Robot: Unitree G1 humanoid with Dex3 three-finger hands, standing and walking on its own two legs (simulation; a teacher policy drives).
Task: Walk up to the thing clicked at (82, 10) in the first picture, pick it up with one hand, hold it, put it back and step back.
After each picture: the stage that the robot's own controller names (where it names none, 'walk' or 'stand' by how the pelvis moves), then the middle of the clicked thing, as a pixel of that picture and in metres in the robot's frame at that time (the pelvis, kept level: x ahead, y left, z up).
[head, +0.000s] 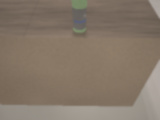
stand; (79, 7) +0.71 +0.05 +0.12
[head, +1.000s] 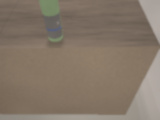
walk; (51, 13) +0.60 +0.18 +0.14
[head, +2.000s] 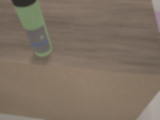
stand; (34, 24) +0.48 +0.20 +0.16
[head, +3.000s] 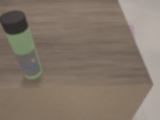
walk; (24, 49) +0.43 +0.22 +0.13
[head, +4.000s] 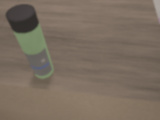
stand; (34, 47) +0.39 +0.18 +0.14
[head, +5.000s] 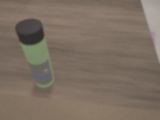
stand; (38, 58) +0.38 +0.18 +0.11
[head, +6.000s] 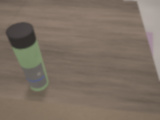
stand; (31, 61) +0.37 +0.19 +0.11
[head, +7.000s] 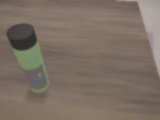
stand; (32, 62) +0.37 +0.19 +0.11
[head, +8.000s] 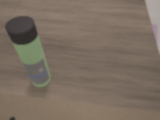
rise first; (32, 57) +0.37 +0.19 +0.12
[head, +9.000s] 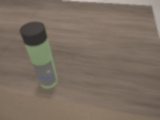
rise first; (42, 59) +0.38 +0.20 +0.12
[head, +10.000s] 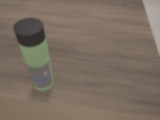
go down; (37, 60) +0.37 +0.16 +0.12
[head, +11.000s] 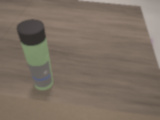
go down; (38, 59) +0.38 +0.18 +0.12
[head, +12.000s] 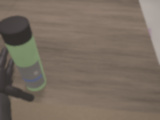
close; (27, 59) +0.36 +0.19 +0.14
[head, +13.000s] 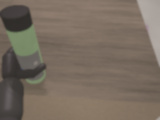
lift; (27, 49) +0.39 +0.19 +0.15
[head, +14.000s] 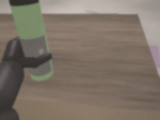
lift; (33, 37) +0.35 +0.16 +0.27
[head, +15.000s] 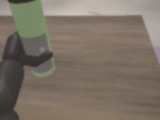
hold; (33, 33) +0.33 +0.15 +0.29
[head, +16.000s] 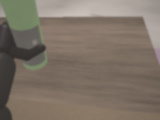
hold; (25, 25) +0.32 +0.16 +0.33
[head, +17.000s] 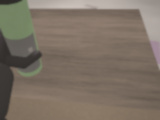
hold; (19, 33) +0.32 +0.18 +0.29
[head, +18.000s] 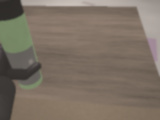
crouch; (19, 47) +0.32 +0.19 +0.25
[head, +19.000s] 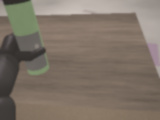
crouch; (27, 33) +0.38 +0.18 +0.27
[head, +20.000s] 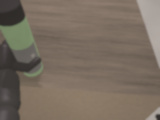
lower; (22, 43) +0.41 +0.20 +0.16
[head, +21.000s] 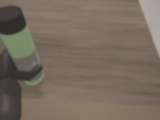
lower; (23, 51) +0.38 +0.20 +0.16
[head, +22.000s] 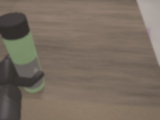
lower; (25, 57) +0.36 +0.19 +0.15
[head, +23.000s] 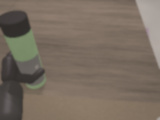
lower; (26, 55) +0.37 +0.19 +0.15
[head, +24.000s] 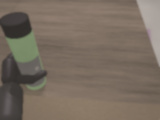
open; (27, 56) +0.37 +0.19 +0.15
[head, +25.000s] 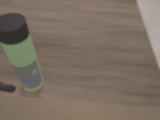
withdraw; (23, 58) +0.35 +0.19 +0.15
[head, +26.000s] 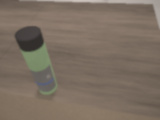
sink last; (39, 64) +0.35 +0.19 +0.13
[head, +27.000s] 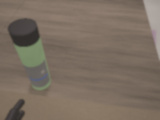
stand; (33, 59) +0.36 +0.19 +0.12
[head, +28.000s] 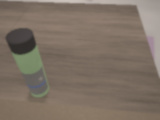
stand; (31, 67) +0.35 +0.19 +0.12
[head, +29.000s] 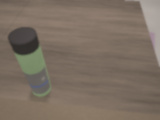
stand; (34, 66) +0.35 +0.18 +0.11
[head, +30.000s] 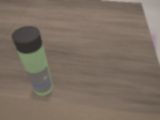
stand; (36, 65) +0.35 +0.18 +0.11
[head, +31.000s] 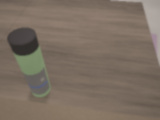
stand; (33, 67) +0.35 +0.18 +0.11
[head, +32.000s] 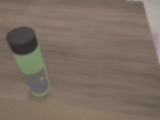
stand; (32, 66) +0.35 +0.19 +0.11
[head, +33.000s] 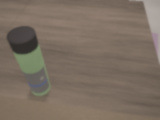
walk; (33, 66) +0.35 +0.19 +0.11
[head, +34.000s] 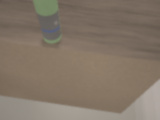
walk; (47, 10) +0.51 +0.16 +0.13
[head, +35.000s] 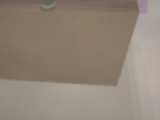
walk; out of the picture +0.79 +0.24 +0.15
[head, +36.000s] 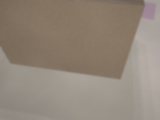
stand; out of the picture +1.00 +0.15 +0.14
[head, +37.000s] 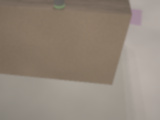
stand; out of the picture +0.97 +0.18 +0.12
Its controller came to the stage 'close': yes
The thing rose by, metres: 0.21
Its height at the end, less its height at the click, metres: +0.00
